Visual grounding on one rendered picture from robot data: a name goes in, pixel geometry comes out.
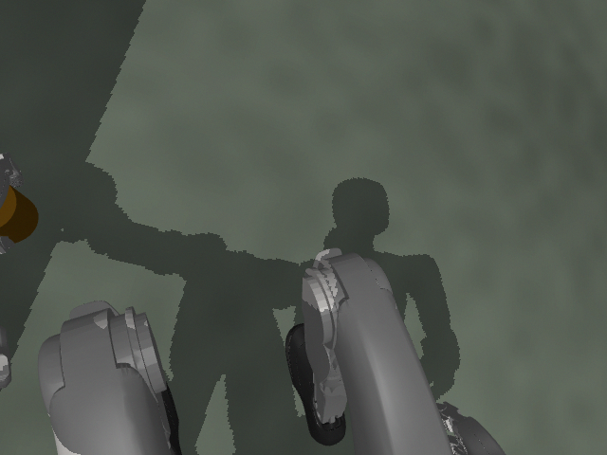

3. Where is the right robot hand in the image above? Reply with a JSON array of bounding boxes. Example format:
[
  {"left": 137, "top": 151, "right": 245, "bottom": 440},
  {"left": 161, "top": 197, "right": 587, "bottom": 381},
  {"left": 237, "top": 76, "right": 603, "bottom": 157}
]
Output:
[{"left": 436, "top": 402, "right": 506, "bottom": 455}]

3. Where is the left robot hand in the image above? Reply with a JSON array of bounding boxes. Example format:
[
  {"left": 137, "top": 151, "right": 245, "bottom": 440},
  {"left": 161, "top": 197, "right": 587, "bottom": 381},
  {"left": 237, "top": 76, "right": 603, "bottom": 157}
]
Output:
[{"left": 0, "top": 152, "right": 25, "bottom": 254}]

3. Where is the left robot foot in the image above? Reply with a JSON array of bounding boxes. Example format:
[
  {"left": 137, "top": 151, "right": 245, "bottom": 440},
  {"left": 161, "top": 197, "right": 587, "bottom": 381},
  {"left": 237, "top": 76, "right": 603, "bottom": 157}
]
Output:
[{"left": 161, "top": 382, "right": 182, "bottom": 455}]

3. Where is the can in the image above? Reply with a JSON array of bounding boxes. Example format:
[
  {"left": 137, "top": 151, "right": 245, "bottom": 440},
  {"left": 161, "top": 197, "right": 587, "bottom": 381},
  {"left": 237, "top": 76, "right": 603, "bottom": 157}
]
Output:
[{"left": 0, "top": 185, "right": 39, "bottom": 243}]

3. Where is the right robot foot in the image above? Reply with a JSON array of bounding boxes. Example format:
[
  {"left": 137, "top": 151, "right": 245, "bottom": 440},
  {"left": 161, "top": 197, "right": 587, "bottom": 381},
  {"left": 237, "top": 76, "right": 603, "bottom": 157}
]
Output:
[{"left": 285, "top": 323, "right": 346, "bottom": 446}]

